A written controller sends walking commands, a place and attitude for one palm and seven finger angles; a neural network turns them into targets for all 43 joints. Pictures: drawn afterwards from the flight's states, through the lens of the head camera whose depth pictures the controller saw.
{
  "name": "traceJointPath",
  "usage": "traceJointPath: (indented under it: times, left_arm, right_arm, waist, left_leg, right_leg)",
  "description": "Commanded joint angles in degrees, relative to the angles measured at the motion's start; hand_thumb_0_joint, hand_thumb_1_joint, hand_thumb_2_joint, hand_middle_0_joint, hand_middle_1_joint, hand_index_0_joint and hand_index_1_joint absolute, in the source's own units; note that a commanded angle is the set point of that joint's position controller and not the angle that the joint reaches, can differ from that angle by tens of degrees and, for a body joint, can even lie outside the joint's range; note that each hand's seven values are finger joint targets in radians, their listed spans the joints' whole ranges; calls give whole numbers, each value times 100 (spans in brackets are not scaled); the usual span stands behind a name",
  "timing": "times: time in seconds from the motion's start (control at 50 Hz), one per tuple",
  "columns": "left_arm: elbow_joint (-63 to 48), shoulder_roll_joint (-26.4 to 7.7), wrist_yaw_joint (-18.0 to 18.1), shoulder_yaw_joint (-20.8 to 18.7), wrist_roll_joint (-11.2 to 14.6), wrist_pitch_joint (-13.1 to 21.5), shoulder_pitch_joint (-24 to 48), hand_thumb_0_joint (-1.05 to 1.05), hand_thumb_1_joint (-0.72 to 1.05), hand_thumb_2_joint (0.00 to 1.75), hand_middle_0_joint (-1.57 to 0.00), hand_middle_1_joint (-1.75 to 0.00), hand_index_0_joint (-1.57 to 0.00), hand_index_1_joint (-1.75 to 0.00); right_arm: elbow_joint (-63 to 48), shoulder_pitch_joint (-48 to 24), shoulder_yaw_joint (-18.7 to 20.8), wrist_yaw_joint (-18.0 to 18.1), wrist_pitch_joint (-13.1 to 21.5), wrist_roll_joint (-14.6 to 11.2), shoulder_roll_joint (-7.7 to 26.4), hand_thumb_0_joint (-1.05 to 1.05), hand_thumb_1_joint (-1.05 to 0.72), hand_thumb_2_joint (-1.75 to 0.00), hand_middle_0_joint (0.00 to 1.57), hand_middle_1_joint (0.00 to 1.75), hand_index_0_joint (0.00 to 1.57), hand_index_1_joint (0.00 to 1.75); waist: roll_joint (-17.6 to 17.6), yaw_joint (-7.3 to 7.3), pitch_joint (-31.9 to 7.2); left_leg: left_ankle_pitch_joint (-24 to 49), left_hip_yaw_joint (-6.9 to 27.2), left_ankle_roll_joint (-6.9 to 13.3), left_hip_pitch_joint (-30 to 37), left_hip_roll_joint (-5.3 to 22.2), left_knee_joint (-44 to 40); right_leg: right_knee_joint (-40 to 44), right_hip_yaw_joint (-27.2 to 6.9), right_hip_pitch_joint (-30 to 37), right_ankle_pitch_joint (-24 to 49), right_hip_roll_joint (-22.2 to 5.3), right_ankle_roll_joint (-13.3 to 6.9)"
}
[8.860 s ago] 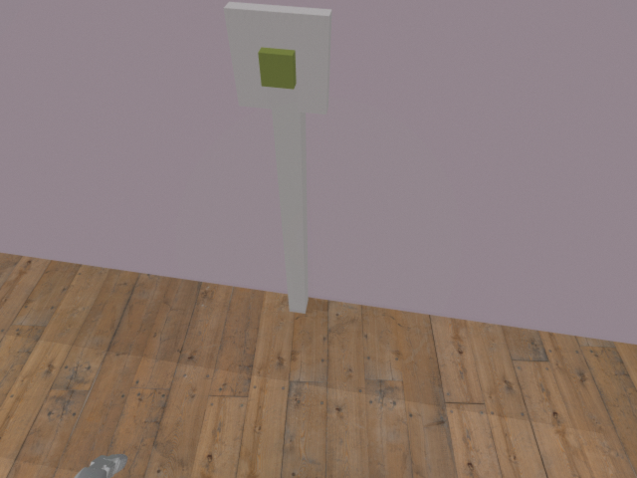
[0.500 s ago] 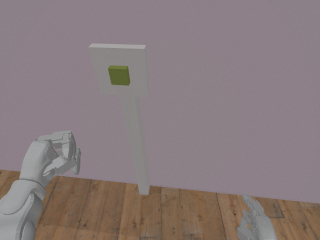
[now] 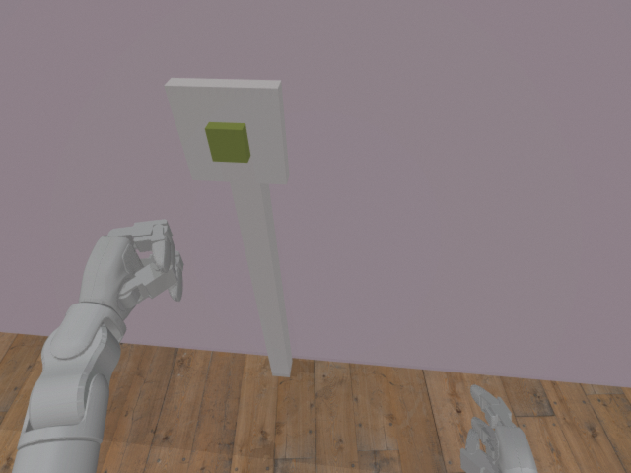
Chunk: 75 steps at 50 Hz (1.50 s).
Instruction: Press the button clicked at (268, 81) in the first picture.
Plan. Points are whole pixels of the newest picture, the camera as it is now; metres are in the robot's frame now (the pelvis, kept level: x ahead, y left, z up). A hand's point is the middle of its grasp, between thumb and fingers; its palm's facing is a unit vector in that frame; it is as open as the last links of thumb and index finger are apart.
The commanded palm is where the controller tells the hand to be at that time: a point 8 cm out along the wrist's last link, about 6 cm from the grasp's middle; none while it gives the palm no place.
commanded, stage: aim a knuckle at the button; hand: left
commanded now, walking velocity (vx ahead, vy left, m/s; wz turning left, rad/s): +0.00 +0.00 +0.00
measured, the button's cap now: (229, 141) +0.56 +0.20 +0.16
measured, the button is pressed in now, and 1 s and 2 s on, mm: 0 0 0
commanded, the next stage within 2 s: press the button with the knuckle in 1.58 s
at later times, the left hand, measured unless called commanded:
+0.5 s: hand (216, 220) +0.39 +0.17 +0.14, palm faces -0.01 -1.00 -0.02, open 3.1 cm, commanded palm +0.37 +0.23 +0.14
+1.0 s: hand (242, 185) +0.48 +0.16 +0.13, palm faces +0.00 -1.00 +0.00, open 3.1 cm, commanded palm +0.44 +0.22 +0.13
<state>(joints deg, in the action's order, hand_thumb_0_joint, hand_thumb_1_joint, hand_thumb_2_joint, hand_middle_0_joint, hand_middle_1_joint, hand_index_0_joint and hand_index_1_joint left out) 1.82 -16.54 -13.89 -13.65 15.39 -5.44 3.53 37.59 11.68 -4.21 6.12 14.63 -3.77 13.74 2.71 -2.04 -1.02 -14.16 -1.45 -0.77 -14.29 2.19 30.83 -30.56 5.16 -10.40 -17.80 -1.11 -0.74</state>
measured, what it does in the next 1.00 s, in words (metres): stands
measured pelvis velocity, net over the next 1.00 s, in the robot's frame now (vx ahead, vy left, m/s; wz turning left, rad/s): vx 0.01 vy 0.01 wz -0.05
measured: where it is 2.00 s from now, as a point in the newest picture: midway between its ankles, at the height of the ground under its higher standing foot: outside the picture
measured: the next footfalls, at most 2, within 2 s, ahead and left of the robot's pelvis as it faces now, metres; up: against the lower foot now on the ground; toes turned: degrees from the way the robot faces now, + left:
none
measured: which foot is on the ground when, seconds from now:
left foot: down 0.00-1.00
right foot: down 0.00-1.00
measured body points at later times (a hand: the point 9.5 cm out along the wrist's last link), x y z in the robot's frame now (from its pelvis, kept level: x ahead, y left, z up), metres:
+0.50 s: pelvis +0.01 +0.01 +0.00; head +0.02 +0.00 +0.45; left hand +0.39 +0.23 +0.14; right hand +0.15 -0.24 -0.10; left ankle +0.03 +0.13 -0.73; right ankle -0.01 -0.11 -0.73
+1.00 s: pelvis +0.01 +0.01 -0.01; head +0.05 +0.00 +0.44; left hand +0.47 +0.21 +0.13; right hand +0.05 -0.26 -0.13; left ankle +0.03 +0.13 -0.73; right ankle -0.01 -0.11 -0.73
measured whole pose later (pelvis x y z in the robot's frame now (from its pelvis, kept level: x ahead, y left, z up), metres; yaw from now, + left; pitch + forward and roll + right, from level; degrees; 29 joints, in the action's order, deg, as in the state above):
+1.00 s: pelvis +0.01 +0.01 -0.01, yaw -3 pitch +7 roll +0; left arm 53.9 -20.2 -9.0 -18.2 7.8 10.7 43.7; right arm 40.2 21.0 -0.3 2.5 2.4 -2.4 15.5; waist 1.4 4.9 -3.1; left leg -16.8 -3.9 -0.1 -26.0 3.1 35.6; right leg -34.8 2.4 -23.0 -19.0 -0.6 -0.2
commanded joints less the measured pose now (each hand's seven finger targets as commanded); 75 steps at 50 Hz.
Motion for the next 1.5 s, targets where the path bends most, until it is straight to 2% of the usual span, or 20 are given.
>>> traceJointPath:
  times: [0.0,0.02,0.22,0.24,0.28,0.4,0.5,0.62,0.76,0.82,0.84,0.92,1.0,1.02,1.06,1.12,1.16,1.22,1.38,1.48]
  left_arm:
    - [-758,-1000,74,-363,41,435,2273,0,90,90,-130,-150,-130,-150]
    - [-621,-959,83,-309,25,448,2385,0,90,90,-130,-150,-130,-150]
    - [245,-1153,248,-462,-119,573,3112,0,90,90,-130,-150,-130,-150]
    - [171,-1273,275,-553,-147,636,3262,0,90,90,-130,-150,-130,-150]
    - [149,-1048,287,-296,-187,717,3532,0,90,90,-130,-150,-130,-150]
    - [888,-807,408,21,-280,830,4235,0,90,90,-130,-150,-130,-150]
    - [1451,-1116,571,-290,-396,906,4536,0,90,90,-130,-150,-130,-150]
    - [2407,-1336,576,-337,-494,1222,5434,0,90,90,-130,-150,-130,-150]
    - [3261,-1406,410,-331,-545,1671,6231,0,90,90,-130,-150,-130,-150]
    - [3922,-1415,441,-319,-587,1768,6677,0,90,90,-130,-150,-130,-150]
    - [3927,-1524,460,-410,-604,1838,6873,0,90,90,-130,-150,-130,-150]
    - [4061,-1800,506,-749,-686,2061,6368,0,90,90,-130,-150,-130,-150]
    - [3946,-1715,450,-699,-669,2062,6044,0,90,90,-130,-150,-130,-150]
    - [3930,-1894,463,-854,-657,2063,5951,0,90,90,-130,-150,-130,-150]
    - [3639,-1935,467,-890,-646,2050,5921,0,90,90,-130,-150,-130,-150]
    - [3292,-1936,492,-849,-623,2097,6126,0,90,90,-130,-150,-130,-150]
    - [3199,-1723,468,-647,-619,2080,6171,0,90,90,-130,-150,-130,-150]
    - [3311,-1603,438,-502,-581,2040,6398,0,90,90,-130,-150,-130,-150]
    - [3989,-1478,463,-392,-626,1926,6626,0,90,90,-130,-150,-130,-150]
    - [3999,-1249,509,-196,-662,2082,6855,0,90,90,-130,-150,-130,-150]
  right_arm:
    - [-906,-697,261,44,238,10,647,0,-90,-90,20,30,20,30]
    - [-902,-653,268,32,226,17,656,0,-90,-90,20,30,20,30]
    - [-846,-396,372,-37,-103,32,748,0,-90,-90,20,30,20,30]
    - [-859,-388,396,-41,-128,24,751,0,-90,-90,20,30,20,30]
    - [-856,-343,397,-55,-164,19,722,0,-90,-90,20,30,20,30]
    - [-689,-113,443,-51,-306,12,774,0,-90,-90,20,30,20,30]
    - [-642,67,467,-96,-490,61,802,0,-90,-90,20,30,20,30]
    - [-528,324,481,-128,-718,75,844,0,-90,-90,20,30,20,30]
    - [-414,715,569,-185,-841,90,897,0,-90,-90,20,30,20,30]
    - [-267,935,597,-212,-911,111,946,0,-90,-90,20,30,20,30]
    - [-271,975,608,-230,-918,125,959,0,-90,-90,20,30,20,30]
    - [-330,1148,656,-317,-988,181,984,0,-90,-90,20,30,20,30]
    - [-498,1100,662,-363,-1084,151,964,0,-90,-90,20,30,20,30]
    - [-515,1130,678,-357,-1115,148,998,0,-90,-90,20,30,20,30]
    - [-599,1073,681,-344,-1142,130,974,0,-90,-90,20,30,20,30]
    - [-589,1057,684,-314,-1145,132,956,0,-90,-90,20,30,20,30]
    - [-569,1018,678,-302,-1136,112,929,0,-90,-90,20,30,20,30]
    - [-478,1033,671,-280,-1111,106,942,0,-90,-90,20,30,20,30]
    - [-452,977,602,-281,-1102,105,945,0,-90,-90,20,30,20,30]
    - [-473,964,602,-312,-1081,114,927,0,-90,-90,20,30,20,30]
  waist:
    - [112,76,-898]
    - [-162,95,-973]
    - [-402,146,-1189]
    - [-210,139,-1302]
    - [79,212,-1401]
    - [-107,376,-1359]
    - [-212,310,-1723]
    - [-307,494,-1505]
    - [-40,604,-2020]
    - [-378,767,-1787]
    - [-171,741,-1928]
    - [-143,545,-2425]
    - [-184,498,-2198]
    - [-440,495,-2178]
    - [-166,454,-2251]
    - [-196,552,-2160]
    - [126,604,-2171]
    - [-77,720,-2037]
    - [-173,732,-1786]
    - [5,766,-1993]
  left_leg:
    - [628,152,231,728,-234,-395]
    - [699,169,244,713,-225,-379]
    - [1062,86,249,627,-195,-298]
    - [1125,79,243,693,-195,-294]
    - [1250,69,224,835,-194,-260]
    - [1189,159,213,845,-153,-226]
    - [1526,110,227,742,-177,-133]
    - [1268,85,257,410,-174,-29]
    - [1482,81,247,463,-175,172]
    - [1338,102,270,263,-154,247]
    - [1338,81,267,269,-169,263]
    - [1686,82,264,296,-169,351]
    - [1595,-22,278,40,-164,295]
    - [1565,-14,295,-57,-159,293]
    - [1515,-58,287,-2,-162,250]
    - [1432,-63,314,63,-147,254]
    - [1417,-50,294,256,-135,247]
    - [1253,11,297,286,-117,259]
    - [926,55,286,75,-144,263]
    - [1098,146,245,295,-121,354]
  right_leg:
    - [588,-232,-403,973,94,23]
    - [570,-216,-351,1064,111,27]
    - [448,-238,-314,1558,114,28]
    - [423,-257,-286,1612,109,11]
    - [379,-246,-337,1723,114,-7]
    - [355,-213,-607,1588,149,-20]
    - [241,-252,-385,1996,133,-25]
    - [228,-310,-587,1834,164,-11]
    - [37,-335,-721,2064,189,-32]
    - [28,-305,-998,1909,225,-3]
    - [-1,-340,-1009,1923,217,0]
    - [-155,-344,-765,2212,249,-35]
    - [-148,-353,-673,2320,260,-21]
    - [-144,-345,-576,2330,276,-19]
    - [-125,-370,-554,2294,267,-13]
    - [-63,-390,-599,2215,289,1]
    - [-46,-382,-772,2116,291,-10]
    - [7,-350,-916,1898,308,-11]
    - [-9,-330,-1154,1584,259,-10]
    - [-129,-299,-1339,1573,269,-39]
